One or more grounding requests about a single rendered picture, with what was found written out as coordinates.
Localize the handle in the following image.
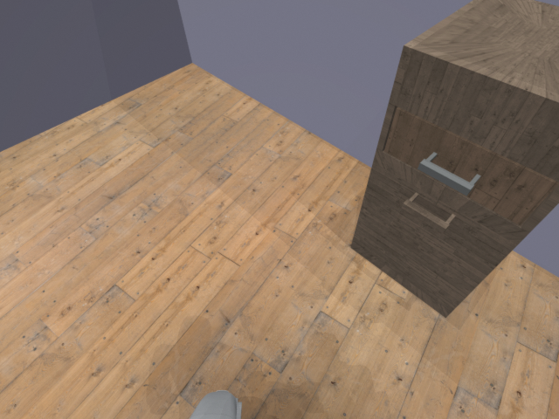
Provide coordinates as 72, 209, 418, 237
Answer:
402, 199, 450, 233
418, 152, 481, 196

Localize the robot left thigh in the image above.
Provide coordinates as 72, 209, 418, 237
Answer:
190, 392, 242, 419

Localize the drawer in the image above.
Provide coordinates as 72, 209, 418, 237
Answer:
384, 107, 559, 226

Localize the cabinet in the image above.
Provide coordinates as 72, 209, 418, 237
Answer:
350, 0, 559, 318

